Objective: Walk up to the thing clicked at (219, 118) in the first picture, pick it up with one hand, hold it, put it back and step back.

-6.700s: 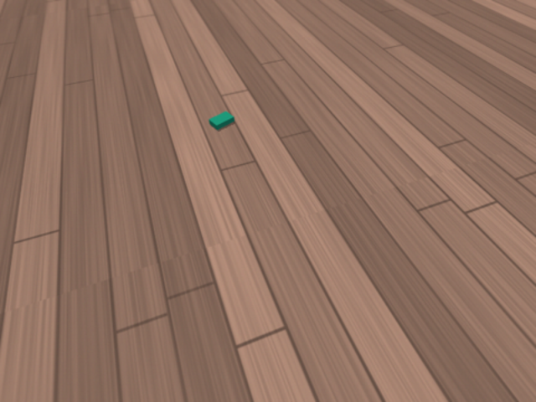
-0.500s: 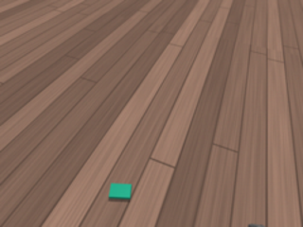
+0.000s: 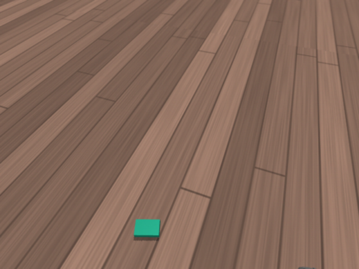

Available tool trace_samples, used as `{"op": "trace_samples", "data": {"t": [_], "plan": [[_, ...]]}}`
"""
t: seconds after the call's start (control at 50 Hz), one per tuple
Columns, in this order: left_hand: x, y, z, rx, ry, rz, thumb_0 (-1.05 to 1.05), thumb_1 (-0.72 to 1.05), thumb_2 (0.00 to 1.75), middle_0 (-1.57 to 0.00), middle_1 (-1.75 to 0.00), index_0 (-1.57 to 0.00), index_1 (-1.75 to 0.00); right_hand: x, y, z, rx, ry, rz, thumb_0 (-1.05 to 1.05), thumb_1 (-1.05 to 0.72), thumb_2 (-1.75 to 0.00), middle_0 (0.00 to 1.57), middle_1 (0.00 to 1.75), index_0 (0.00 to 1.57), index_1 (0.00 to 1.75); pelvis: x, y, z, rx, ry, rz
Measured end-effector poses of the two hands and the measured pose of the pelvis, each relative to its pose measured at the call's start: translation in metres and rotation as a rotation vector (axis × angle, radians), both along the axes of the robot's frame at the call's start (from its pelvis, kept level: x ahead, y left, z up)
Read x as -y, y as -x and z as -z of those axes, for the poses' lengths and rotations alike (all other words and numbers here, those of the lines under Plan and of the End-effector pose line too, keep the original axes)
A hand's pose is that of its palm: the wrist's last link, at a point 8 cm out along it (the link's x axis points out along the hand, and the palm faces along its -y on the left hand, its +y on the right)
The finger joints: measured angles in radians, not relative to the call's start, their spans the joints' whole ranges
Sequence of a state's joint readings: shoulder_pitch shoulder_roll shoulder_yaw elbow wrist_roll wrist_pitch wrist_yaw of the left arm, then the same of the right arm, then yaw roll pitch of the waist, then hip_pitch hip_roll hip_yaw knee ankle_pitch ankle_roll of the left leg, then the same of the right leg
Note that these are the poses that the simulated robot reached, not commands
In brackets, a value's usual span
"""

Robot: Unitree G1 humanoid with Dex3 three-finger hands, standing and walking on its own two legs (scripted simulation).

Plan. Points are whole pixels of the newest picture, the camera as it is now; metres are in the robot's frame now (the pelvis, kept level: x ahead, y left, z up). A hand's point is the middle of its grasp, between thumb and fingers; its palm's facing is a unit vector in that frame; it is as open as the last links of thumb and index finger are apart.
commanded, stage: walk up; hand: left
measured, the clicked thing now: (147, 228) +0.45 +0.20 -0.77
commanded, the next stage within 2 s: stand in 0.44 s
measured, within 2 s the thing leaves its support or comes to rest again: neither
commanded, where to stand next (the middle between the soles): +0.05 +0.01 m, yaw +1 degrees
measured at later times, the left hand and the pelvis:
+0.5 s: hand out of the picture +0.10 +0.25 -0.16, palm faces -0.05 -0.94 -0.33, open 7.4 cm; pelvis +0.01 +0.00 +0.00, yaw -1 degrees
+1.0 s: hand out of the picture +0.09 +0.25 -0.16, palm faces -0.02 -0.94 -0.34, open 7.4 cm; pelvis +0.02 +0.00 +0.00, yaw +1 degrees
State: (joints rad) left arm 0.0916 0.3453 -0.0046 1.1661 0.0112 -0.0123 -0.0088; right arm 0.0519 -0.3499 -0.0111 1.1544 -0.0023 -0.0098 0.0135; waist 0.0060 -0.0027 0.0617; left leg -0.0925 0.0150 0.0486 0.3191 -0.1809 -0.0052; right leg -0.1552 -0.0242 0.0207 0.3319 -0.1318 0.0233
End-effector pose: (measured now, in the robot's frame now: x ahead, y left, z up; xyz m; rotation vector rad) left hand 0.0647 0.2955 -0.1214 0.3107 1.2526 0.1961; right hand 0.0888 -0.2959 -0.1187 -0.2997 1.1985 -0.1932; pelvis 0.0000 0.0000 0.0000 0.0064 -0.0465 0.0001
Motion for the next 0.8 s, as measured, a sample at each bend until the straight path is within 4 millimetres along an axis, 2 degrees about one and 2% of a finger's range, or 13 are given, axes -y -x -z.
{"op": "trace_samples", "data": {"t": [0.18, 0.32, 0.6, 0.8], "plan": [[0.008, -0.006, 0.003, 0.000, 0.015, 0.017, 0.01, 0.91, 0.90, -0.20, -0.30, -0.21, -0.30, 0.006, 0.022, 0.002, -0.050, 0.008, 0.030, 0.01, -0.91, -0.90, 0.20, 0.30, 0.20, 0.30, 0.002, -0.001, 0.000, -0.005, 0.003, 0.006], [0.008, -0.015, 0.004, 0.007, 0.016, 0.028, 0.01, 0.91, 0.90, -0.20, -0.30, -0.21, -0.30, 0.006, 0.029, 0.002, -0.065, 0.011, 0.045, 0.01, -0.91, -0.90, 0.20, 0.30, 0.20, 0.30, 0.001, -0.004, 0.000, -0.009, 0.005, 0.011], [0.002, -0.033, -0.002, 0.048, 0.004, 0.032, 0.01, 0.91, 0.90, -0.20, -0.30, -0.21, -0.30, 0.000, 0.012, 0.000, -0.032, 0.009, 0.028, 0.01, -0.91, -0.90, 0.20, 0.30, 0.20, 0.30, -0.001, -0.011, -0.001, -0.011, 0.005, 0.004], [-0.001, -0.027, -0.003, 0.039, -0.003, 0.017, 0.01, 0.91, 0.90, -0.20, -0.30, -0.20, -0.30, -0.001, -0.004, -0.002, -0.010, 0.007, 0.005, 0.01, -0.91, -0.90, 0.20, 0.30, 0.20, 0.30, 0.000, -0.016, -0.001, -0.012, 0.005, -0.006]]}}
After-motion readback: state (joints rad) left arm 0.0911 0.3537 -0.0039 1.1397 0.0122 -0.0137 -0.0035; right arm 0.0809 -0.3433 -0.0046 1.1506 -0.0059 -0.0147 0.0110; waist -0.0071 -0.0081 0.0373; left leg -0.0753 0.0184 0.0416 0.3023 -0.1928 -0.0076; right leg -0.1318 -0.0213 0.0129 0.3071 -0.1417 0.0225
